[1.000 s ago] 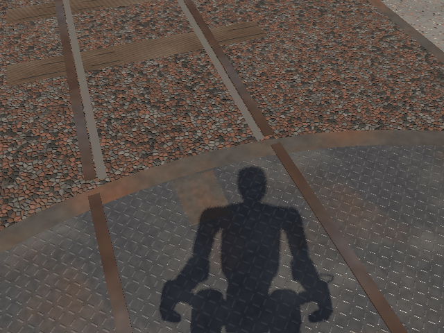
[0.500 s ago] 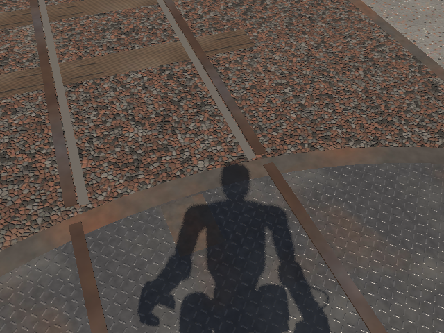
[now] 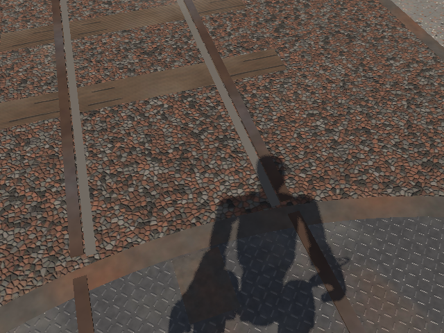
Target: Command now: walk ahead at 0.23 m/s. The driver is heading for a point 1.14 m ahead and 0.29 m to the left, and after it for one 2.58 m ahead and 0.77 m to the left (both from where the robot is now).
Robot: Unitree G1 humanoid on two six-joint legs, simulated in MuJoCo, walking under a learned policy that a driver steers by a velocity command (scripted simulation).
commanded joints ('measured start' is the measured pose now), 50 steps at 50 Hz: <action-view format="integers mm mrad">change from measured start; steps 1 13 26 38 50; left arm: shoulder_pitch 22 223 -4 24 -81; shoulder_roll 99 -4 34 69 -22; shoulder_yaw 6 -29 -28 -7 6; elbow -29 74 97 119 25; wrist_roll -3 -33 17 1 -3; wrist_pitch -8 35 97 78 21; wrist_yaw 8 53 53 50 21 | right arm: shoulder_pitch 39 227 83 144 517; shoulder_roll -13 -92 -42 -20 -141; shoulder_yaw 5 -5 7 2 -56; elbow -15 92 143 205 240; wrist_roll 9 19 32 17 14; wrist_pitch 6 -23 29 38 -38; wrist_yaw -2 -47 -45 -34 -23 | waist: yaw -34 -44 -6 -18 -179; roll -88 142 21 -81 298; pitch -24 -256 23 77 16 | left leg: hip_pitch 106 734 190 288 800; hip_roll -19 339 49 -67 264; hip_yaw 38 -329 -153 -29 -552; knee -116 -473 -725 -517 -824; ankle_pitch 99 979 -282 -383 -532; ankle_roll -13 297 31 44 153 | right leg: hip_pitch -53 -202 9 -173 -611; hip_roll -253 -79 -179 -188 -51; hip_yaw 100 43 129 214 -38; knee -57 514 98 -14 585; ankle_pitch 683 -434 -99 -564 -345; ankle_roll -74 46 82 -3 26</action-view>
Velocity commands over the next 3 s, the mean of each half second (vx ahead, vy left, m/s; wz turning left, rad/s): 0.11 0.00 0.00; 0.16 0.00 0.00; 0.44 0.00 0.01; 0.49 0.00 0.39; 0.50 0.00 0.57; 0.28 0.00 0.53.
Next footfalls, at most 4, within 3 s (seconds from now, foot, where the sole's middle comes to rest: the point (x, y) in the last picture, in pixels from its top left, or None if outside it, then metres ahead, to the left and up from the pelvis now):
0.22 left None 0.20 0.10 -0.78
0.50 right None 0.14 -0.10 -0.78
1.44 right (264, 312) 0.55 -0.06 -0.78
2.02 left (215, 236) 0.82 0.10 -0.78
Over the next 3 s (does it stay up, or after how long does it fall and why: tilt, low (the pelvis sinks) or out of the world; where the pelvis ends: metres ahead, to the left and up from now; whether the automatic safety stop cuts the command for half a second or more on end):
stays up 1.12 0.17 -0.01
